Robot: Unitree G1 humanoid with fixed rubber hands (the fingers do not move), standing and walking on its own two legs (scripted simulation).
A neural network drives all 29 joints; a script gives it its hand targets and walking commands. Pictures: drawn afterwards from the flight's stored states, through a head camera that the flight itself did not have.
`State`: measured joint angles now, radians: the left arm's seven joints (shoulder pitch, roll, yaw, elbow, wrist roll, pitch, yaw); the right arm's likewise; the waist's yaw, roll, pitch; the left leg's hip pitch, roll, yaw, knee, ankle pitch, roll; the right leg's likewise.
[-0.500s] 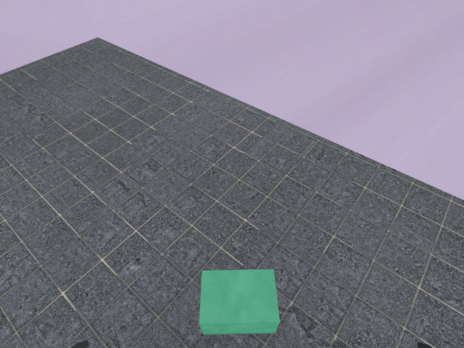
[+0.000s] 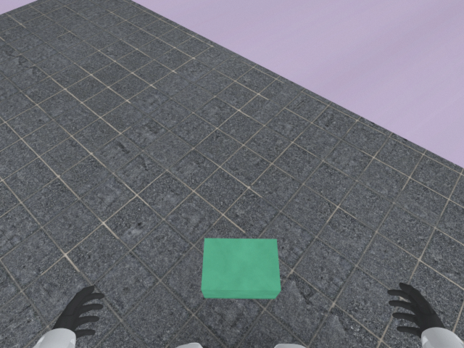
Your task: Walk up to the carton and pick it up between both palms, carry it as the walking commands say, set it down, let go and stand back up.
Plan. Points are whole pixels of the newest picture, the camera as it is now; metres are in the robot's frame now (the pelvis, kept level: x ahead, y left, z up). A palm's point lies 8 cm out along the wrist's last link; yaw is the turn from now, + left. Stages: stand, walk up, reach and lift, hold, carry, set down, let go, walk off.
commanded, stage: reach and lift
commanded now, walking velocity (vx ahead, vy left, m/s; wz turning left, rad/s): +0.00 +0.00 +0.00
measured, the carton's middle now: (240, 269) +0.43 -0.02 -0.68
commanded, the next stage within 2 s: none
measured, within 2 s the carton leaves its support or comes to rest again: neither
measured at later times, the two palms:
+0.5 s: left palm (111, 280) +0.27 +0.26 -0.14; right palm (379, 282) +0.25 -0.29 -0.14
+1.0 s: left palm (145, 230) +0.40 +0.22 -0.19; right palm (343, 228) +0.39 -0.26 -0.19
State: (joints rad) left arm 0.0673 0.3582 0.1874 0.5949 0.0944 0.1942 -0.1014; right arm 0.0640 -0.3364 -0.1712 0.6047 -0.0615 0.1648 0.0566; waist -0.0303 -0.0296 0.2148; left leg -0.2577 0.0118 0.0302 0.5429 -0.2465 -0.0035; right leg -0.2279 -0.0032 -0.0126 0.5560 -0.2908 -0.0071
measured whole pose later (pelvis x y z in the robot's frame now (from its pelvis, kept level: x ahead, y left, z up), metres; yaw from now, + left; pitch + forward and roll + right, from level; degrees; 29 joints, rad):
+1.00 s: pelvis -0.06 -0.01 -0.11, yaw +0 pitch +33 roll +0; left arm -0.92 0.34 0.27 0.88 -0.04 0.20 -0.04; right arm -0.91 -0.36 -0.27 0.89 0.09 0.18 0.06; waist -0.02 0.01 0.03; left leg -1.38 0.03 0.00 1.10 -0.31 -0.01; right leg -1.35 0.01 -0.03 1.13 -0.37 -0.02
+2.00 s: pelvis -0.09 -0.01 -0.30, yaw +0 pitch +46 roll +1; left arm -1.18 0.40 0.26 0.90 -0.12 0.17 0.01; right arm -1.19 -0.43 -0.24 0.93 0.12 0.16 0.03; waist -0.01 0.01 0.04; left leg -2.15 0.03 0.00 1.81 -0.46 -0.01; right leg -2.13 0.00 -0.02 1.86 -0.53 -0.03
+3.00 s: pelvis -0.10 +0.00 -0.42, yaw +1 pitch +34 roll +0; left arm -1.44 0.48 0.05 1.22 -0.32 0.02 0.07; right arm -1.38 -0.46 -0.06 1.15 0.25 0.02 -0.04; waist -0.02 0.03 0.43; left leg -2.33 0.02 0.00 2.24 -0.50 0.00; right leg -2.29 -0.02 -0.02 2.30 -0.60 -0.03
